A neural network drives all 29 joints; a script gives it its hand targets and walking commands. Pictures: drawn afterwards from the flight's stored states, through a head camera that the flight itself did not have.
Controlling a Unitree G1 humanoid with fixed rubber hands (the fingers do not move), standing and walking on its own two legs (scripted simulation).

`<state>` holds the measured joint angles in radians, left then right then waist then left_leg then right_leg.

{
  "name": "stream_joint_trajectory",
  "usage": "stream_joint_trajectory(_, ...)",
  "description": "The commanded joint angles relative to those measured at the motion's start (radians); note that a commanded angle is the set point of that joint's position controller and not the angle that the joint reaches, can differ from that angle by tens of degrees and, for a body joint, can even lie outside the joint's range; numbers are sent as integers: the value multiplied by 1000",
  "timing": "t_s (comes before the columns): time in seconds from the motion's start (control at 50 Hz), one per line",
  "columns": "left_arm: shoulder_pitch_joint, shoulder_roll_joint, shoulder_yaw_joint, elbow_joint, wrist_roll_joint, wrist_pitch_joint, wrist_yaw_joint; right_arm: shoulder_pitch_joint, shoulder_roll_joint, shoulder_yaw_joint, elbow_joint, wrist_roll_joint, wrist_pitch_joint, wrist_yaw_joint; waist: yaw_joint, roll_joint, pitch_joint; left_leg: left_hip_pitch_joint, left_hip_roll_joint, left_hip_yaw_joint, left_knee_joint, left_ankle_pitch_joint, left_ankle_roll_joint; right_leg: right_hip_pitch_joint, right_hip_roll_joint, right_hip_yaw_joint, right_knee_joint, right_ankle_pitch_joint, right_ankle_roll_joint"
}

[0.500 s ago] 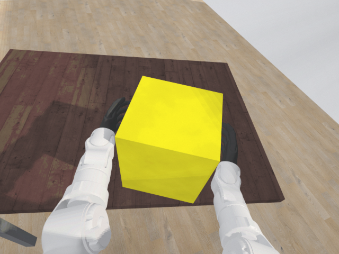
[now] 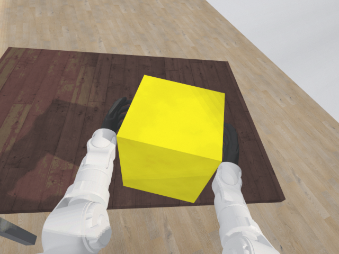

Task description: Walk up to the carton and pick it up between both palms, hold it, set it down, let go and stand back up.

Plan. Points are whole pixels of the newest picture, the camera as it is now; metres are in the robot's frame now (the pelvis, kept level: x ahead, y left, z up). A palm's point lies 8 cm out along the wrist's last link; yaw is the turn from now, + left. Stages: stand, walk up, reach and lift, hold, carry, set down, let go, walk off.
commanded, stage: set down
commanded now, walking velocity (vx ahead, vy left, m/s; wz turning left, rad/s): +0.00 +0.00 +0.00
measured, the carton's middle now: (170, 142) +0.41 -0.06 +0.00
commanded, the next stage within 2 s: none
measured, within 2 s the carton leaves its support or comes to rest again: rests again in 0.68 s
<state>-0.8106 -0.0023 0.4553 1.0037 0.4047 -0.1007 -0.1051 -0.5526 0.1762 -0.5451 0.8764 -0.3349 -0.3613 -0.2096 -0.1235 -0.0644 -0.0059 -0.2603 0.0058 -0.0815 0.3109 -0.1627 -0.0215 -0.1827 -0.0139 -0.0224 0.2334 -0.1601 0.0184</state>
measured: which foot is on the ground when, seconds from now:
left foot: down 0.00-1.00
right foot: down 0.00-1.00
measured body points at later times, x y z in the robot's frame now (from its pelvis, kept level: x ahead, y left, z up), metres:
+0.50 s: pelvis +0.00 +0.00 +0.00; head +0.06 +0.03 +0.44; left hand +0.44 +0.09 +0.05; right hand +0.35 -0.20 +0.04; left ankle -0.01 +0.13 -0.75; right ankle -0.04 -0.13 -0.75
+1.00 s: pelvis -0.02 +0.01 -0.01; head +0.04 +0.04 +0.44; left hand +0.45 +0.13 +0.06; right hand +0.35 -0.19 +0.02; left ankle -0.01 +0.13 -0.75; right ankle -0.04 -0.13 -0.75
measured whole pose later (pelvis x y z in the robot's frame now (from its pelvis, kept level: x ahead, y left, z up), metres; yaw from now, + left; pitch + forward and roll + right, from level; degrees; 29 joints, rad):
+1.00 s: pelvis -0.02 +0.01 -0.01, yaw -1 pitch +15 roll -2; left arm -0.93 0.19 0.15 1.27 0.04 -0.20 0.00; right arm -0.67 0.02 -0.26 1.16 0.04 -0.35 -0.26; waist -0.13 -0.01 -0.17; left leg -0.52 0.01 -0.08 0.43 -0.17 -0.02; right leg -0.42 -0.01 -0.02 0.31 -0.15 0.02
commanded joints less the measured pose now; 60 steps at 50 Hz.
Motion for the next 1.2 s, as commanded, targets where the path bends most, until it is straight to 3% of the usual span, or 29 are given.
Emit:
stream_joint_trajectory(0.0,-408,-374,-137,127,70,-37,-94,-485,380,227,102,-123,-46,107,-12,87,-369,91,-25,197,6,204,-23,195,18,-76,67,523,49)
stream_joint_trajectory(0.06,-399,-354,-125,120,70,-38,-84,-469,361,203,107,-125,-42,99,-23,77,-350,93,-26,196,4,206,-21,191,21,-80,63,513,53)
stream_joint_trajectory(0.16,-404,-295,-95,102,80,-45,-66,-456,323,175,111,-125,-35,94,-8,84,-344,98,-25,198,8,203,-16,165,18,-81,63,477,52)
stream_joint_trajectory(0.18,-417,-344,-94,107,91,-43,-70,-468,383,160,127,-141,-30,95,-24,77,-296,90,-27,195,-4,176,-12,149,19,-84,53,439,56)
stream_joint_trajectory(0.2,-409,-317,-88,92,88,-43,-66,-467,350,157,116,-141,-32,94,-8,79,-328,105,-26,196,2,189,-11,149,19,-83,58,449,55)
stream_joint_trajectory(0.36,-402,-213,-67,100,72,-45,-34,-449,262,133,141,-120,-25,71,-12,69,-297,85,-25,192,1,159,-4,123,18,-82,53,413,58)
stream_joint_trajectory(0.4,-381,-107,-65,108,47,-50,-8,-428,150,129,151,-84,-28,52,-11,77,-304,77,-24,195,3,162,-6,124,19,-76,59,437,59)
stream_joint_trajectory(0.5,-408,27,-125,72,-39,-61,50,-422,36,166,192,22,-28,7,-6,98,-324,68,-23,194,25,163,-11,92,28,-62,61,423,50)
stream_joint_trajectory(0.6,-445,144,-214,78,-165,-92,106,-454,-85,262,205,170,-44,-30,-15,120,-493,30,-27,180,94,243,-32,91,41,-32,116,565,44)
stream_joint_trajectory(0.64,-479,152,-261,67,-216,-117,117,-470,-102,285,198,214,-58,-38,-35,150,-586,31,-27,166,132,294,-41,73,42,-31,142,624,37)
stream_joint_trajectory(0.72,-535,214,-282,28,-269,-153,131,-482,-173,320,191,288,-77,-47,-30,203,-771,60,-24,153,204,442,-61,58,42,-23,190,752,24)
stream_joint_trajectory(0.8,-548,261,-316,85,-309,-151,126,-491,-249,333,214,342,-69,-51,-54,207,-767,83,-23,141,220,472,-68,13,53,-30,187,741,14)
stream_joint_trajectory(0.84,-549,284,-335,129,-338,-143,118,-499,-285,335,218,365,-59,-53,-73,190,-750,82,-24,137,221,456,-71,0,54,-29,178,722,8)
stream_joint_trajectory(0.9,-532,296,-367,262,-387,-136,104,-523,-306,357,242,403,-34,-51,-72,148,-661,52,-22,129,204,371,-54,-31,54,-24,165,619,2)
stream_joint_trajectory(0.94,-562,313,-396,240,-425,-133,101,-550,-336,344,200,417,-15,-51,-86,154,-694,84,-15,122,203,362,-55,-65,58,-32,150,558,-6)
stream_joint_trajectory(0.96,-563,321,-416,281,-449,-135,99,-555,-333,360,209,428,0,-47,-87,155,-657,86,-14,115,206,331,-50,-93,58,-35,144,491,-9)
stream_joint_trajectory(0.98,-580,318,-447,274,-471,-136,98,-570,-349,353,197,434,11,-47,-109,158,-660,111,-9,113,210,322,-54,-126,61,-44,140,456,-15)
stream_joint_trajectory(1.02,-613,346,-469,242,-501,-129,99,-592,-363,366,173,452,40,-43,-100,182,-666,146,-3,106,221,319,-56,-158,63,-47,137,412,-21)
stream_joint_trajectory(1.08,-656,389,-500,231,-549,-114,98,-636,-376,383,127,476,97,-40,-103,173,-670,145,-1,100,225,266,-45,-168,60,-43,150,366,-20)
stream_joint_trajectory(1.1,-682,413,-494,243,-559,-108,97,-660,-384,386,123,481,117,-38,-90,168,-655,126,-1,101,218,219,-37,-172,56,-41,154,323,-18)
stream_joint_trajectory(1.18,-758,447,-557,207,-641,-77,102,-745,-412,379,31,504,198,-37,-115,161,-683,107,-1,95,206,116,-20,-185,50,-44,167,260,-15)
